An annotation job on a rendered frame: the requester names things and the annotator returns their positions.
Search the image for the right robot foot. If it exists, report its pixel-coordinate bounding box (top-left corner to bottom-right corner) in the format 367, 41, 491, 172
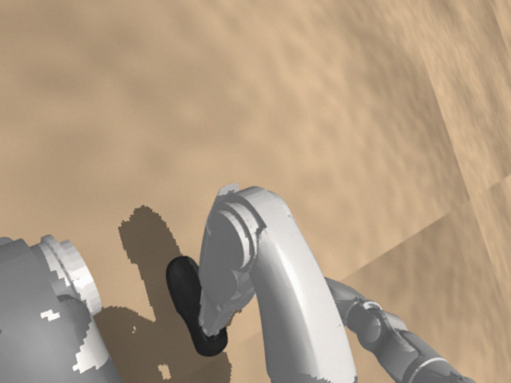
166, 256, 228, 357

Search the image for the right robot hand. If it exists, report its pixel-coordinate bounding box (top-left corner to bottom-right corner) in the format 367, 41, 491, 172
324, 277, 366, 326

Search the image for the right robot arm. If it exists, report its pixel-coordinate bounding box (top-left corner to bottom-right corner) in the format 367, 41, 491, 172
347, 299, 476, 383

